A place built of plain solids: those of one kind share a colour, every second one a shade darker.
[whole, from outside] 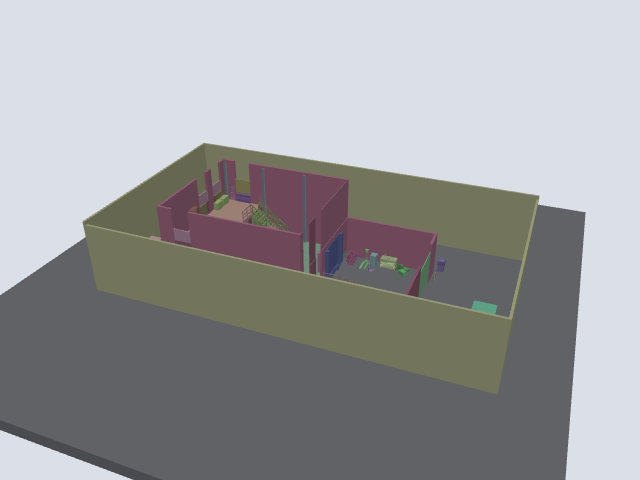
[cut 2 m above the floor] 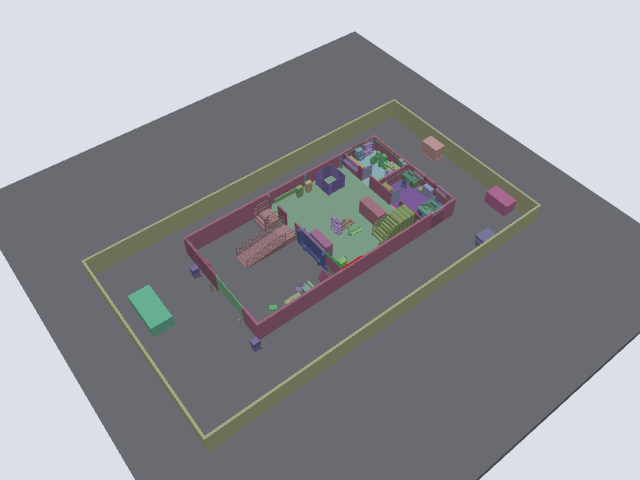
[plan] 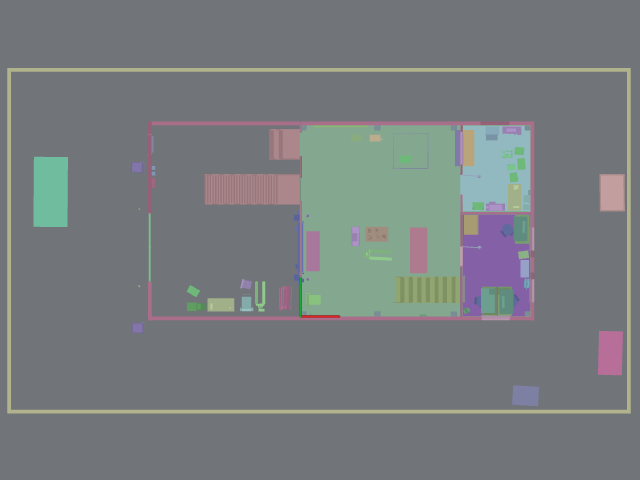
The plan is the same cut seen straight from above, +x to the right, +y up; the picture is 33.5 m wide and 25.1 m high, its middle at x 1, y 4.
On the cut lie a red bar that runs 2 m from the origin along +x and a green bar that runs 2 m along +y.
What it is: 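A works' own stores building on a factory's ground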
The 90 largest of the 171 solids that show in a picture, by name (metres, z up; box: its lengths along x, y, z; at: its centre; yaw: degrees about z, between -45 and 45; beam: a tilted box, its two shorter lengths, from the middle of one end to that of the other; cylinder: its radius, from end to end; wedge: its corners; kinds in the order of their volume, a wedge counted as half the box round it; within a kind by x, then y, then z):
{
 "yard_bound_1": {"box": [0.2, 18.07, 6.21], "at": [-15.25, 3.96, 3.05]},
 "yard_bound_2": {"box": [32.6, 0.2, 6.5], "at": [0.95, -4.97, 3.2]},
 "yard_bound_3": {"box": [32.6, 0.2, 6.21], "at": [0.95, 12.9, 3.05]},
 "yard_bound_4": {"box": [0.2, 18.07, 6.5], "at": [17.15, 3.96, 3.2]},
 "wall_1": {"box": [0.2, 2.01, 3.85], "at": [-7.9, 0.8, 1.88]},
 "wall_2": {"box": [0.2, 4.81, 3.85], "at": [-7.9, 7.8, 1.88]},
 "wall_3": {"box": [8.0, 0.2, 3.85], "at": [-4.0, -0.1, 1.88]},
 "wall_4": {"box": [8.0, 0.2, 3.85], "at": [-4.0, 10.1, 1.88]},
 "wall_5": {"box": [0.06, 6.05, 3.85], "at": [-0.03, 3.02, 1.88]},
 "wall_6": {"box": [0.06, 1.15, 3.85], "at": [-0.03, 7.83, 1.88]},
 "wall_7": {"box": [0.06, 6.05, 7.46], "at": [0.03, 3.02, 3.68]},
 "wall_8": {"box": [0.06, 1.15, 7.46], "at": [0.03, 7.83, 3.68]},
 "wall_9": {"box": [8.4, 0.2, 7.46], "at": [4.2, -0.1, 3.68]},
 "wall_10": {"box": [8.4, 0.2, 7.46], "at": [4.2, 10.1, 3.68]},
 "wall_11": {"box": [0.06, 2.6, 3.42], "at": [8.37, 1.3, 1.66]},
 "wall_12": {"box": [0.06, 1.71, 3.42], "at": [8.37, 4.55, 1.66]},
 "wall_13": {"box": [0.06, 2.6, 3.31], "at": [8.43, 1.3, 1.6]},
 "wall_14": {"box": [1.01, 0.2, 7.46], "at": [8.9, 10.1, 3.68]},
 "wall_15": {"box": [1.06, 0.2, 7.46], "at": [8.93, -0.1, 3.68]},
 "wall_16": {"box": [1.51, 0.2, 4.71], "at": [10.15, 10.1, 2.3]},
 "wall_17": {"box": [1.51, 0.2, 1.6], "at": [10.2, -0.1, 0.75]},
 "wall_18": {"box": [3.6, 0.06, 3.31], "at": [10.2, 5.37, 1.6]},
 "wall_19": {"box": [3.6, 0.06, 3.31], "at": [10.2, 5.43, 1.6]},
 "wall_20": {"box": [1.31, 0.2, 7.46], "at": [11.55, 10.1, 3.68]},
 "wall_21": {"box": [1.26, 0.2, 7.46], "at": [11.57, -0.1, 3.68]},
 "wall_22": {"box": [0.2, 0.96, 7.46], "at": [12.1, 0.28, 3.68]},
 "wall_23": {"box": [0.2, 1.16, 1.6], "at": [12.1, 1.38, 0.75]},
 "wall_24": {"box": [0.2, 0.81, 7.46], "at": [12.1, 2.7, 3.68]},
 "wall_25": {"box": [0.2, 0.76, 7.46], "at": [12.1, 5.03, 3.68]},
 "wall_26": {"box": [0.2, 4.8, 7.46], "at": [12.1, 7.8, 3.68]},
 "raised_floor_stock_1": {"box": [8.53, 10.13, 0.6], "at": [4.2, 5.0, 0.25]},
 "door_landing_1": {"box": [3.9, 1.6, 0.05], "at": [-3.1, 6.65, -0.02]},
 "door_landing_2": {"box": [3.69, 1.6, 0.08], "at": [-2.99, 6.65, -0.01]},
 "door_landing_3": {"box": [3.48, 1.6, 0.11], "at": [-2.89, 6.65, 0.01]},
 "door_landing_4": {"box": [3.27, 1.6, 0.14], "at": [-2.79, 6.65, 0.02]},
 "door_landing_5": {"box": [3.06, 1.6, 0.17], "at": [-2.68, 6.65, 0.04]},
 "door_landing_6": {"box": [2.85, 1.6, 0.2], "at": [-2.58, 6.65, 0.05]},
 "door_landing_7": {"box": [2.65, 1.6, 0.23], "at": [-2.47, 6.65, 0.07]},
 "door_landing_8": {"box": [2.44, 1.6, 0.26], "at": [-2.37, 6.65, 0.08]},
 "door_landing_9": {"box": [2.23, 1.6, 0.29], "at": [-2.27, 6.65, 0.1]},
 "door_landing_10": {"box": [2.02, 1.6, 0.32], "at": [-2.16, 6.65, 0.11]},
 "door_landing_11": {"box": [1.81, 1.6, 0.35], "at": [-2.06, 6.65, 0.13]},
 "door_landing_12": {"box": [1.68, 1.6, 0.37], "at": [-1.99, 6.65, 0.14]},
 "door_landing_13": {"box": [1.61, 1.6, 0.38], "at": [-1.95, 6.65, 0.14]},
 "door_landing_14": {"box": [1.4, 1.6, 0.41], "at": [-1.85, 6.65, 0.16]},
 "door_landing_15": {"box": [1.12, 1.6, 0.45], "at": [-1.71, 6.65, 0.18]},
 "door_landing_16": {"box": [0.91, 1.6, 0.48], "at": [-1.61, 6.65, 0.19]},
 "door_landing_17": {"box": [0.7, 1.6, 0.51], "at": [-1.5, 6.65, 0.21]},
 "door_landing_18": {"box": [0.5, 1.6, 0.54], "at": [-1.4, 6.65, 0.22]},
 "door_landing_19": {"box": [0.29, 1.6, 0.57], "at": [-1.29, 6.65, 0.24]},
 "door_landing_20": {"box": [1.1, 1.6, 0.6], "at": [-0.61, 6.65, 0.25]},
 "door_landing_21": {"box": [1.1, 1.6, 0.6], "at": [-0.61, 9.0, 0.25]},
 "raised_floor_office_1": {"box": [3.73, 5.53, 0.6], "at": [10.2, 2.7, 0.25]},
 "raised_floor_crib_1": {"box": [3.73, 4.73, 0.6], "at": [10.2, 7.7, 0.25]},
 "raised_floor_deck_1": {"box": [3.72, 10.06, 0.2], "at": [10.17, 5.0, 3.35]},
 "stair_1": {"box": [0.25, 1.38, 0.78], "at": [5.76, 1.39, 0.89]},
 "stair_2": {"box": [0.25, 1.38, 0.96], "at": [5.99, 1.39, 0.99]},
 "stair_3": {"box": [0.25, 1.38, 1.14], "at": [6.21, 1.39, 1.08]},
 "stair_4": {"box": [0.25, 1.38, 1.32], "at": [6.43, 1.39, 1.17]},
 "stair_5": {"box": [0.25, 1.38, 1.5], "at": [6.65, 1.39, 1.26]},
 "stair_6": {"box": [0.25, 1.38, 1.69], "at": [6.87, 1.39, 1.35]},
 "stair_7": {"box": [0.25, 1.38, 1.87], "at": [7.1, 1.39, 1.44]},
 "stair_8": {"box": [0.25, 1.38, 2.05], "at": [7.32, 1.39, 1.53]},
 "stair_9": {"box": [0.25, 1.38, 2.23], "at": [7.54, 1.39, 1.62]},
 "stair_10": {"box": [0.25, 1.38, 2.41], "at": [7.76, 1.39, 1.71]},
 "stair_11": {"box": [0.25, 1.38, 2.59], "at": [7.98, 1.39, 1.8]},
 "stair_12": {"box": [0.25, 1.38, 2.77], "at": [8.21, 1.39, 1.89]},
 "beyond_skip_1": {"box": [1.78, 3.66, 1.09], "at": [-13.08, 6.51, 0.75], "yaw": -0.4},
 "beyond_oil_tank_1": {"box": [1.32, 1.96, 0.13], "at": [16.28, 6.47, 0.01], "yaw": 0.3},
 "beyond_oil_tank_2": {"box": [1.16, 1.8, 1.4], "at": [16.28, 6.47, 0.64], "yaw": 0.3},
 "beyond_oil_tank_3": {"box": [1.17, 1.7, 1.35], "at": [16.28, 6.48, 0.62], "yaw": 0.3},
 "longspan_deep_1": {"box": [0.9, 2.4, 2.28], "at": [6.16, 3.46, 1.65]},
 "beyond_pallets_1": {"box": [1.25, 2.3, 1.21], "at": [16.19, -1.91, 0.59], "yaw": -1.4},
 "longspan_1": {"box": [0.7, 2.1, 1.93], "at": [0.63, 3.41, 1.47]},
 "bay_door_1": {"box": [0.3, 0.3, 2.8], "at": [-0.21, 5.17, 1.94]},
 "bay_door_2": {"box": [0.05, 2.6, 2.85], "at": [-0.09, 3.6, 1.93]},
 "bay_door_3": {"box": [0.06, 2.6, 2.85], "at": [0.09, 3.6, 1.93]},
 "plan_chest_small_1": {"box": [0.73, 1.02, 0.42], "at": [8.89, 4.79, 1.29]},
 "plan_chest_small_2": {"box": [0.64, 0.92, 1.01], "at": [8.9, 4.79, 1.01]},
 "wall_over_deck_1": {"box": [3.72, 0.1, 2.22], "at": [10.17, -0.06, 4.54]},
 "cupboard_steel_1": {"box": [0.45, 0.92, 1.88], "at": [11.72, 5.97, 4.34]},
 "filing_lateral_low_1": {"box": [0.48, 0.9, 0.73], "at": [11.71, 0.97, 3.77]},
 "filing_lateral_low_2": {"box": [0.48, 0.9, 0.73], "at": [11.71, 2.01, 3.77]},
 "roller_shutter_1": {"box": [0.06, 3.46, 2.68], "at": [-7.92, 3.6, 1.76]},
 "beyond_wheeled_bin_1": {"box": [0.51, 0.48, 1.08], "at": [-8.57, 7.8, 0.48], "yaw": -2.4},
 "beyond_wheeled_bin_2": {"box": [0.51, 0.48, 1.08], "at": [-8.54, -0.6, 0.48], "yaw": 0.5},
 "beyond_waste_container_1": {"box": [1.36, 1.02, 0.34], "at": [11.75, -4.14, 1.12], "yaw": -3.4},
 "cupboard_steel_low_1": {"box": [0.45, 0.92, 1.05], "at": [11.71, 2.5, 1.03]},
 "wheelie_bin_1": {"box": [0.62, 0.51, 1.12], "at": [0.72, 0.87, 1.07]},
 "spill_kit_1": {"box": [0.51, 0.62, 1.12], "at": [-2.84, 0.72, 0.51]}
}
